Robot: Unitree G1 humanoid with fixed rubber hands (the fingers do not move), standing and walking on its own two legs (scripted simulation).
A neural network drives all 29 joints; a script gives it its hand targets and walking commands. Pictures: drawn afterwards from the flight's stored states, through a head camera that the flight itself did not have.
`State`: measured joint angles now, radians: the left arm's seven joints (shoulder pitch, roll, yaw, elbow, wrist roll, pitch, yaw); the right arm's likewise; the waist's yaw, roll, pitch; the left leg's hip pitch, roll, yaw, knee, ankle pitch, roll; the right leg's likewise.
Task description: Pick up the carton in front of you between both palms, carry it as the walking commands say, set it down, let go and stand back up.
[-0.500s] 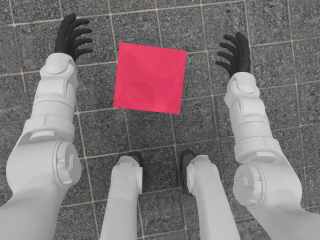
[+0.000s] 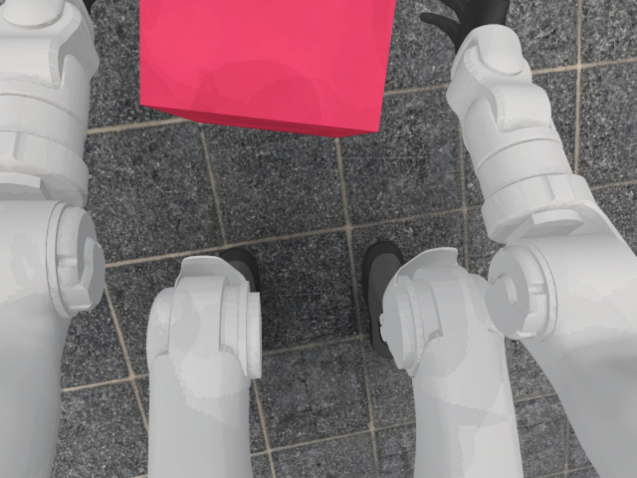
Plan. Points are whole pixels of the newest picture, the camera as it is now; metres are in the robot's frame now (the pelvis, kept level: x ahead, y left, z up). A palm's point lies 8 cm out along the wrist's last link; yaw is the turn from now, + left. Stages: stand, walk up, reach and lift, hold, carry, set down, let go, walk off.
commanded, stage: reach and lift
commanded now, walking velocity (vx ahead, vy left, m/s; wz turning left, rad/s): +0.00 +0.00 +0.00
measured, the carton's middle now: (273, 35) +0.54 +0.07 -0.27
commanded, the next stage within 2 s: none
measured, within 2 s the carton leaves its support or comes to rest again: leaves its support in 0.86 s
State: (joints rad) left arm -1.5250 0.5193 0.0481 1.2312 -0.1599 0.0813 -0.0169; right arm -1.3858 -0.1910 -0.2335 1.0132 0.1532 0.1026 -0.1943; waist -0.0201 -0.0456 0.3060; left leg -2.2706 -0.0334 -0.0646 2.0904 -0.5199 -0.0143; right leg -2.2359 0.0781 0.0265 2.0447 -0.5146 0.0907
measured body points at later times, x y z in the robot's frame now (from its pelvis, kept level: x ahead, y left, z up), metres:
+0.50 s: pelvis +0.01 +0.00 -0.02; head +0.38 +0.05 +0.22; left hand +0.56 +0.22 -0.21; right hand +0.55 -0.12 -0.20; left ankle +0.12 +0.12 -0.36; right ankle +0.13 -0.13 -0.36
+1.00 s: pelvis +0.01 +0.00 -0.03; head +0.36 +0.06 +0.25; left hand +0.56 +0.20 -0.19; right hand +0.56 -0.10 -0.17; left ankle +0.12 +0.12 -0.36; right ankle +0.13 -0.13 -0.36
